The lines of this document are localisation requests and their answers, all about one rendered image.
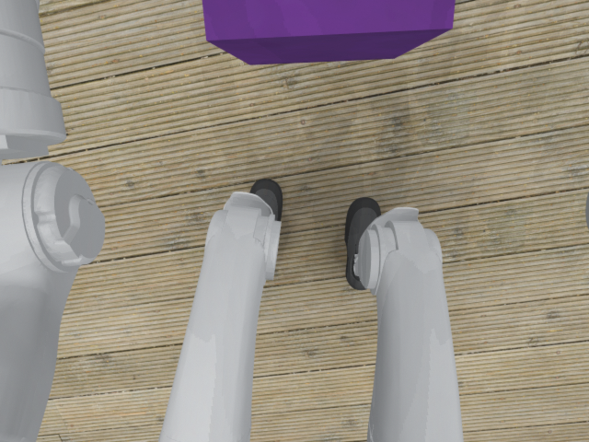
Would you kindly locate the robot left forearm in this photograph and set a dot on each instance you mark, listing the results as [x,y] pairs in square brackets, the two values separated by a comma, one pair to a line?
[30,118]

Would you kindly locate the left robot upper arm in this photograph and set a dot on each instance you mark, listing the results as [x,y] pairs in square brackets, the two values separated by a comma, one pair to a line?
[50,225]

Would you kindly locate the carton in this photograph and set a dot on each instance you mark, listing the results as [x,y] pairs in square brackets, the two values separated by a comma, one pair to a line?
[310,31]

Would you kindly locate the robot right foot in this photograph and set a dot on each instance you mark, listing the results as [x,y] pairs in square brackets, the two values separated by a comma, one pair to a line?
[362,212]

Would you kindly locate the robot left thigh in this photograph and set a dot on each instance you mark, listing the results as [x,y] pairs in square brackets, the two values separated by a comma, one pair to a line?
[211,395]

